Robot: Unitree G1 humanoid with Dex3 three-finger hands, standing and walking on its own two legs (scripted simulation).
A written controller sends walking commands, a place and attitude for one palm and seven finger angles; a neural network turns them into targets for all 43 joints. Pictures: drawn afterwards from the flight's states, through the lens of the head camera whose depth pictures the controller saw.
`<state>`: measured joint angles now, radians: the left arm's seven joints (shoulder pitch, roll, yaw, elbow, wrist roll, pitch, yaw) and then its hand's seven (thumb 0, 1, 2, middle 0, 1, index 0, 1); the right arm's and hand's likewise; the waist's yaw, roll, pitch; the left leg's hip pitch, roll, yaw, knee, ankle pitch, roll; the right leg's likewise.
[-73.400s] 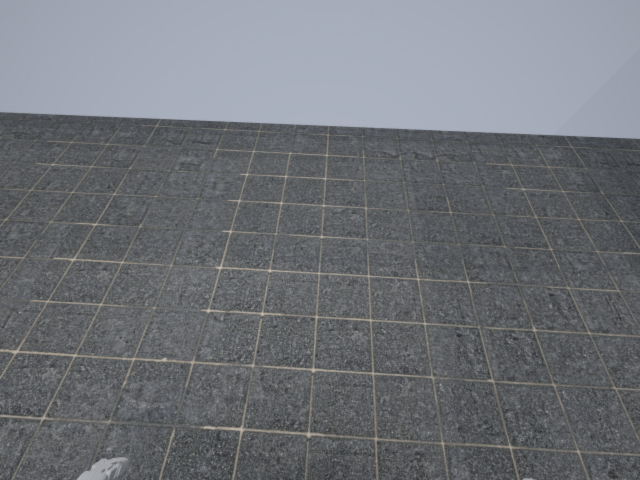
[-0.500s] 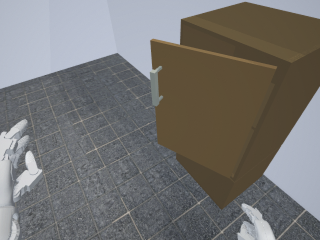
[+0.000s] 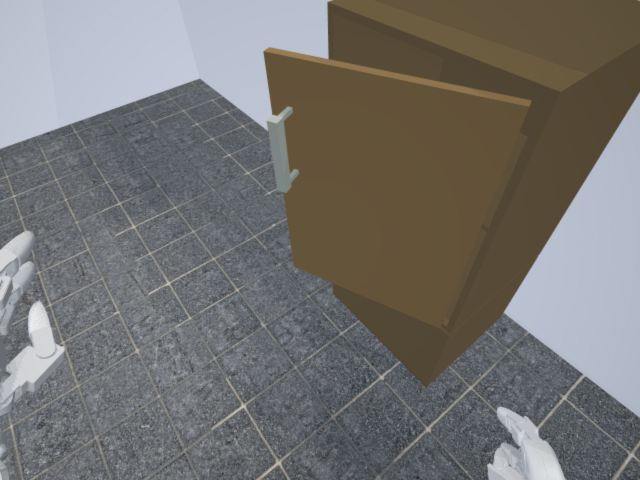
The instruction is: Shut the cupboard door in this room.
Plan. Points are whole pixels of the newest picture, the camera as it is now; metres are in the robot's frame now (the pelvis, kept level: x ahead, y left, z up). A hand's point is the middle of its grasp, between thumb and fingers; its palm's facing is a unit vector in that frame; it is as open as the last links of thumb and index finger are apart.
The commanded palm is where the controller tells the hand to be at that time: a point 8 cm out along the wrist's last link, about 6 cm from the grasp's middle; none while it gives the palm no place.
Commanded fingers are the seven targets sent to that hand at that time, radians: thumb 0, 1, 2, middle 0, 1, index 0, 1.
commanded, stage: step back with the hand held close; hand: left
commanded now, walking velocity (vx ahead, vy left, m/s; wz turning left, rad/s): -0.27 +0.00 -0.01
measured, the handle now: (285, 150) +0.67 +0.12 +0.04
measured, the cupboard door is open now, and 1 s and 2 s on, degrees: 23 23 23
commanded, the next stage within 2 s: stop stepping back and stand still in 1.18 s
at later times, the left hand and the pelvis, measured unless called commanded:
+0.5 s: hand out of the picture +0.13 +0.28 +0.15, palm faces +0.46 -0.77 -0.43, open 7.4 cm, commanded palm +0.06 +0.31 +0.18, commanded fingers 0.00 0.90 0.90 -0.20 -0.30 -0.20 -0.30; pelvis -0.07 +0.01 -0.02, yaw +1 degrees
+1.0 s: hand out of the picture +0.04 +0.28 +0.17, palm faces +0.46 -0.75 -0.47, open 7.4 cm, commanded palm -0.03 +0.32 +0.18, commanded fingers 0.00 0.90 0.90 -0.20 -0.30 -0.20 -0.30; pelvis -0.15 +0.01 -0.02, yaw +3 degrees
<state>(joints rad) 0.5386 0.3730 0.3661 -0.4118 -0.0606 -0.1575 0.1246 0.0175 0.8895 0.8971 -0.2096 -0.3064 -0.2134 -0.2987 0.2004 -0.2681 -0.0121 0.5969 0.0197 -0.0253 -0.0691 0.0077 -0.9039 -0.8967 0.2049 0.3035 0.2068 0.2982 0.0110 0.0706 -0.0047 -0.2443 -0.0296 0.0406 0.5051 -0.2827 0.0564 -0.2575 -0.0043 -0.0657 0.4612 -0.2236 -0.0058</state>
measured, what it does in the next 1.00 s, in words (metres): walks backwards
